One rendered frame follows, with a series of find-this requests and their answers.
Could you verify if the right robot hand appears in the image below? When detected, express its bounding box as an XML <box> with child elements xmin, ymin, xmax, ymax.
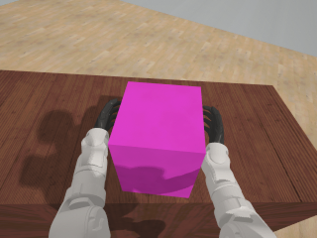
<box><xmin>202</xmin><ymin>105</ymin><xmax>224</xmax><ymax>145</ymax></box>

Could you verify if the pedestal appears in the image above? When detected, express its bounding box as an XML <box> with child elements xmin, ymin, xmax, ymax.
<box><xmin>0</xmin><ymin>69</ymin><xmax>317</xmax><ymax>238</ymax></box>

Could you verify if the robot right upper arm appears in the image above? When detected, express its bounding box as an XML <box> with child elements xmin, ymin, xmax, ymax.
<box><xmin>219</xmin><ymin>221</ymin><xmax>276</xmax><ymax>238</ymax></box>

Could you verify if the carton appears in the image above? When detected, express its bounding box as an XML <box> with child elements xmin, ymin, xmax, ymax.
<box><xmin>108</xmin><ymin>81</ymin><xmax>206</xmax><ymax>198</ymax></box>

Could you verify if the robot left forearm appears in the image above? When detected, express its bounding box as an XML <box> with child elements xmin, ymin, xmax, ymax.
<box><xmin>49</xmin><ymin>128</ymin><xmax>109</xmax><ymax>238</ymax></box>

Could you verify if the left robot hand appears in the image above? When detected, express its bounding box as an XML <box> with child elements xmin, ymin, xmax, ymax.
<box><xmin>93</xmin><ymin>98</ymin><xmax>122</xmax><ymax>132</ymax></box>

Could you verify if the robot left upper arm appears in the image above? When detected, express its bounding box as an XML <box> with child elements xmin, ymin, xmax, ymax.
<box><xmin>50</xmin><ymin>205</ymin><xmax>111</xmax><ymax>238</ymax></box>

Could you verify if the robot right forearm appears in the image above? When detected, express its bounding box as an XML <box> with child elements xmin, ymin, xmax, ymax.
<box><xmin>201</xmin><ymin>142</ymin><xmax>277</xmax><ymax>238</ymax></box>

